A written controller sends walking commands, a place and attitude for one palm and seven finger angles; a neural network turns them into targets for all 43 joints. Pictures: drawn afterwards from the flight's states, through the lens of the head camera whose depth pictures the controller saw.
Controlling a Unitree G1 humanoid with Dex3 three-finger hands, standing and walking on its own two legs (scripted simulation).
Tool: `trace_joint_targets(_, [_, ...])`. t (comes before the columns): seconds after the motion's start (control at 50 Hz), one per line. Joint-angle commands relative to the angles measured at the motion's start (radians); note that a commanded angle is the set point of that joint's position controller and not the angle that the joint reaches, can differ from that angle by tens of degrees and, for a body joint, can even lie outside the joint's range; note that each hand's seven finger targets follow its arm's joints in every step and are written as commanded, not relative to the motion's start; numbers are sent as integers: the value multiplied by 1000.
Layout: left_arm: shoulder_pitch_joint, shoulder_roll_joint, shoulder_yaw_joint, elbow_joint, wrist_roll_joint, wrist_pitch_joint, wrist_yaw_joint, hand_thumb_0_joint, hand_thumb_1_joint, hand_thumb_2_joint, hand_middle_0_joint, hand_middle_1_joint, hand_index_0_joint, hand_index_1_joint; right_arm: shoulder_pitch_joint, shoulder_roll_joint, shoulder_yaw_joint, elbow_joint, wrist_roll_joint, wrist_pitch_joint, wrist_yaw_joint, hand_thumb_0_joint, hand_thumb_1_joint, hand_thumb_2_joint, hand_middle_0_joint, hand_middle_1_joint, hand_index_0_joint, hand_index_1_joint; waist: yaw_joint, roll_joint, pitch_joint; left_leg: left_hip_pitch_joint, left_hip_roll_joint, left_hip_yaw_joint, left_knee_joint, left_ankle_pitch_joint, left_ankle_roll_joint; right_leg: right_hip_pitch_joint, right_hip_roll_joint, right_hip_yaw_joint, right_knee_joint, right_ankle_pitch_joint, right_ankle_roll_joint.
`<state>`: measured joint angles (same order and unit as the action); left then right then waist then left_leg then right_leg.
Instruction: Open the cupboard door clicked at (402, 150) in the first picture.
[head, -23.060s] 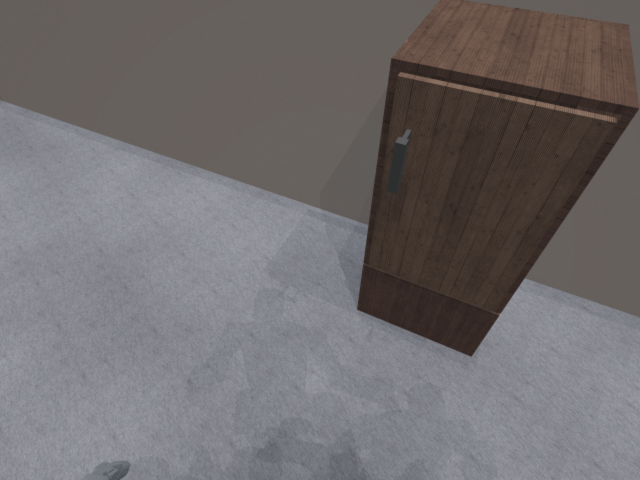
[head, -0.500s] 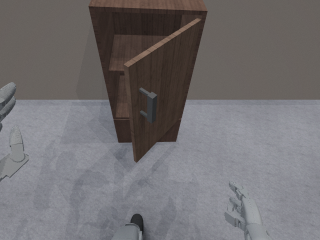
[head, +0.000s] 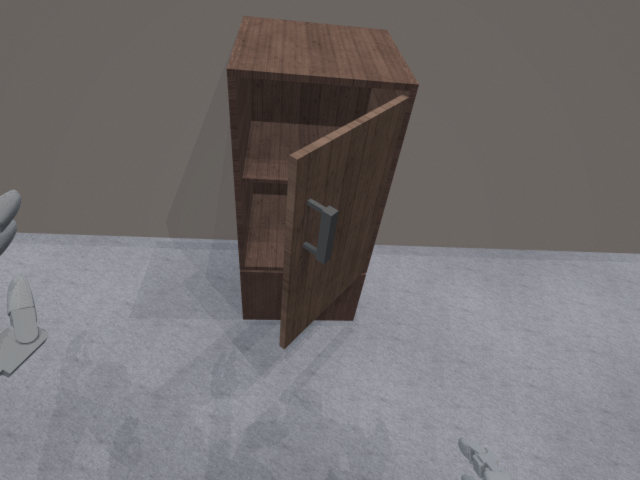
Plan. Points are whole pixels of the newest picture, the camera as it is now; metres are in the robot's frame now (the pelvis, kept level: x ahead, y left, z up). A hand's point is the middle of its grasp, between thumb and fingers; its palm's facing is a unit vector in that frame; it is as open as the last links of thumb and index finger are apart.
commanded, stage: stop stepping back and stand still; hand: left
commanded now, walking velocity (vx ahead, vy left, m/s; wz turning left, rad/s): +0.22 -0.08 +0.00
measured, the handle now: (318, 231) +0.58 +0.05 -0.04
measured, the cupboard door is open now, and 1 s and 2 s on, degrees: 48 48 48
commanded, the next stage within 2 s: let the arm hang, fingers relaxed in 1.62 s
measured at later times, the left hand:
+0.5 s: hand (94, 318) +0.21 +0.24 +0.16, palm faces +0.43 -0.76 -0.49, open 7.4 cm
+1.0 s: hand (112, 337) +0.20 +0.23 +0.15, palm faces +0.38 -0.79 -0.48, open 7.4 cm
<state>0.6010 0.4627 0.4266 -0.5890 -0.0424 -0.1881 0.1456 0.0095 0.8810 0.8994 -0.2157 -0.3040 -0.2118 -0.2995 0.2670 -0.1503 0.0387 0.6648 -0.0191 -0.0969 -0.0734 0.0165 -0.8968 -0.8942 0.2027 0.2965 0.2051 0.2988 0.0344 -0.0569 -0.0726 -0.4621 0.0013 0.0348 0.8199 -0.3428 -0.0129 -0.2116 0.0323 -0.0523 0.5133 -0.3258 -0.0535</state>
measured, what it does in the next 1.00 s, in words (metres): steps on the spot: left foot, then right foot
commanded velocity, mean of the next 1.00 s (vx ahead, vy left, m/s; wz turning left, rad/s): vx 0.03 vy -0.03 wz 0.00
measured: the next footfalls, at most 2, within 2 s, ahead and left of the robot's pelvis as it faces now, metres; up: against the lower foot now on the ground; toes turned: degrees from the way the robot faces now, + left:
left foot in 0.04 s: +0.06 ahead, +0.10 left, +0.00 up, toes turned +2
right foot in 0.40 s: +0.01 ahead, -0.11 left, +0.00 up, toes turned -5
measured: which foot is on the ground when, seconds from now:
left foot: up 0.00-0.02, down 0.04-1.00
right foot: down 0.00-0.04, up 0.06-0.38, down 0.40-1.00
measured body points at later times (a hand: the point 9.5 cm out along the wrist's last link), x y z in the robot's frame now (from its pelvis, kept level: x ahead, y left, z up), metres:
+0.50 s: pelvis +0.00 -0.02 +0.00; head +0.01 -0.03 +0.45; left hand +0.18 +0.28 +0.19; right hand +0.14 -0.27 -0.10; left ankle +0.02 +0.10 -0.73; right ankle -0.03 -0.11 -0.73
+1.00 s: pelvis +0.00 -0.04 +0.01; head +0.01 -0.04 +0.46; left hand +0.17 +0.27 +0.18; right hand +0.16 -0.27 -0.08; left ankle +0.02 +0.09 -0.73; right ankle -0.03 -0.11 -0.73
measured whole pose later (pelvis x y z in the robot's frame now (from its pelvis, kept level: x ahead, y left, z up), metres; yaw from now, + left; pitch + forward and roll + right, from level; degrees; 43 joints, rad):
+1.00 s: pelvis +0.00 -0.04 +0.01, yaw -1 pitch +0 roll +0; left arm 0.58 0.39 0.38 -0.44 -0.05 -0.16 0.15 0.01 0.88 0.90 -0.21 -0.30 -0.21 -0.30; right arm 0.21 -0.21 0.00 0.61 0.00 -0.09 -0.08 0.02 -0.90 -0.89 0.20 0.30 0.20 0.30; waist 0.01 0.02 0.02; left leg -0.24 0.04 0.03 0.45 -0.21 -0.02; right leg -0.15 0.05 -0.08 0.40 -0.25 -0.06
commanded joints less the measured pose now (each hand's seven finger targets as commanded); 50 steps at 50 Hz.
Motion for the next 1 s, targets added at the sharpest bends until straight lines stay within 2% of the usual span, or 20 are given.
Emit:
trace_joint_targets(0.0, [-294, 96, 50, -6, 11, -32, 42, 0, 900, 900, -200, -300, -200, -300, -98, -190, -57, -145, 10, -86, -51, 0, -900, -900, 200, 300, 200, 300, -70, 243, 115, 254, 126, -159, -483, -174, 76, -241, -95, 82, 46, -229, -8])
trace_joint_targets(0.02, [-313, 88, 27, -48, 14, -42, 43, 0, 900, 900, -200, -300, -200, -300, -92, -201, -59, -176, 25, -97, -49, 0, -900, -900, 200, 300, 200, 300, -73, 388, 109, 346, 289, -439, -562, -134, 140, -351, -27, -7, 248, -164, 45])
trace_joint_targets(0.04, [-325, 123, 56, -86, 19, -59, 40, 0, 900, 900, -200, -300, -200, -300, -103, -179, -58, -178, 15, -103, -36, 0, -900, -900, 200, 300, 200, 300, -67, 347, 76, 347, 351, -563, -627, -134, 186, -377, -5, 26, 401, -210, 53])
trace_joint_targets(0.06, [-299, 150, 68, -113, 19, -61, 27, 0, 900, 900, -200, -300, -200, -300, -115, -158, -55, -158, 6, -114, -25, 0, -900, -900, 200, 300, 200, 300, -79, 288, 54, 307, 352, -607, -671, -200, 164, -370, -22, 78, 507, -201, 49])
trace_joint_targets(0.08, [-241, 154, 82, -155, 18, -60, 21, 0, 900, 900, -200, -300, -200, -300, -119, -157, -63, -162, 2, -119, -11, 0, -900, -900, 200, 300, 200, 300, -68, 216, 45, 293, 351, -586, -663, -168, 166, -361, -44, 110, 527, -154, 48])
trace_joint_targets(0.12, [-125, 175, 110, -236, 18, -67, 14, 0, 900, 900, -200, -300, -200, -300, -130, -159, -66, -169, 8, -127, 8, 0, -900, -900, 200, 300, 200, 300, -42, 144, 18, 278, 303, -430, -633, -51, 161, -305, -64, 87, 451, -46, 58])
trace_joint_targets(0.18, [-9, 142, 115, -271, 21, -63, 20, 0, 900, 900, -200, -300, -200, -300, -125, -159, -66, -178, 5, -123, 17, 0, -900, -900, 200, 300, 200, 300, -42, 313, 18, 188, 235, -232, -655, -72, 111, -171, -40, 4, 324, -5, 64])
trace_joint_targets(0.22, [6, 168, 149, -231, 25, -60, 30, 0, 900, 900, -200, -300, -200, -300, -107, -159, -69, -180, 2, -111, 8, 0, -900, -900, 200, 300, 200, 300, -42, 357, 39, 131, 211, -179, -697, -180, 93, -92, -14, -52, 252, -27, 61])
trace_joint_targets(0.3, [-42, 137, 132, -80, 15, -38, 48, 0, 900, 900, -200, -300, -200, -300, -101, -169, -76, -172, 0, -84, -16, 0, -900, -900, 200, 300, 200, 300, -49, 270, 41, 98, 199, -135, -624, -211, 83, 83, 16, -102, -4, -77, 50])
trace_joint_targets(0.34, [-59, 125, 102, -50, 13, -33, 41, 0, 900, 900, -200, -300, -200, -300, -106, -168, -76, -171, 3, -77, -17, 0, -900, -900, 200, 300, 200, 300, -59, 183, 37, 96, 136, -84, -493, -87, 56, 136, -27, -30, -155, -5, 28])
trace_joint_targets(0.38, [-95, 173, 128, -34, 7, -42, 36, 0, 900, 900, -200, -300, -200, -300, -100, -161, -77, -162, -1, -71, -12, 0, -900, -900, 200, 300, 200, 300, -65, 2, 20, 87, 60, -21, -250, 59, 21, 76, -213, 224, -227, 126, -49])
trace_joint_targets(0.4, [-136, 188, 137, -46, 3, -48, 36, 0, 900, 900, -200, -300, -200, -300, -106, -157, -74, -153, 3, -83, -8, 0, -900, -900, 200, 300, 200, 300, -61, -69, -9, 94, 36, -7, -192, 59, 11, 54, -266, 269, -223, 175, -69])
trace_joint_targets(0.42, [-159, 150, 97, -63, -1, -38, 31, 0, 900, 900, -200, -300, -200, -300, -116, -160, -89, -145, 26, -89, -7, 0, -900, -900, 200, 300, 200, 300, -52, -130, -25, 79, 22, -9, -95, 7, 7, 63, -280, 299, -225, 166, -87])
trace_joint_targets(0.46, [-89, 127, 98, -59, 4, -37, 29, 0, 900, 900, -200, -300, -200, -300, -120, -162, -85, -148, 27, -84, -1, 0, -900, -900, 200, 300, 200, 300, -47, -89, -9, 53, 40, -22, -107, -5, 12, 125, -278, 217, -151, 457, -94])
trace_joint_targets(0.48, [-85, 127, 102, -75, 5, -44, 29, 0, 900, 900, -200, -300, -200, -300, -128, -158, -79, -153, 27, -83, -1, 0, -900, -900, 200, 300, 200, 300, -53, -57, -4, 86, 43, -20, -183, 29, 16, 123, -258, 176, -110, 539, -73])
trace_joint_targets(0.54, [-41, 150, 140, -116, -5, -62, 30, 0, 900, 900, -200, -300, -200, -300, -145, -175, -87, -169, 19, -75, -14, 0, -900, -900, 200, 300, 200, 300, -39, 116, -20, 266, 84, -51, -385, 450, 34, 70, -134, 73, -38, 447, 33])
trace_joint_targets(0.6, [-40, 171, 157, -131, 8, -76, 28, 0, 900, 900, -200, -300, -200, -300, -137, -165, -79, -180, 17, -68, -14, 0, -900, -900, 200, 300, 200, 300, -37, 219, -37, 318, 116, -80, -350, 685, 41, 53, -82, 49, -21, 468, 49])
trace_joint_targets(0.7, [0, 136, 139, -49, -7, -70, 25, 0, 900, 900, -200, -300, -200, -300, -120, -167, -88, -188, 25, -61, -7, 0, -900, -900, 200, 300, 200, 300, -47, 64, -82, 272, 72, -21, -301, 502, 18, 135, -132, 110, -96, 630, 38])
trace_joint_targets(0.74, [15, 124, 125, -23, -12, -60, 22, 0, 900, 900, -200, -300, -200, -300, -128, -162, -86, -193, 26, -53, -5, 0, -900, -900, 200, 300, 200, 300, -47, 37, -65, 244, 58, -17, -303, 408, 14, 130, -150, 123, -123, 606, 36])
trace_joint_targets(0.98, [-98, 130, 85, -72, -3, -40, 22, 0, 900, 900, -200, -300, -200, -300, -140, -177, -78, -202, 17, -50, -19, 0, -900, -900, 200, 300, 200, 300, -36, 121, -1, 311, 62, -45, -414, 327, 31, 34, -92, 91, -214, 272, 56])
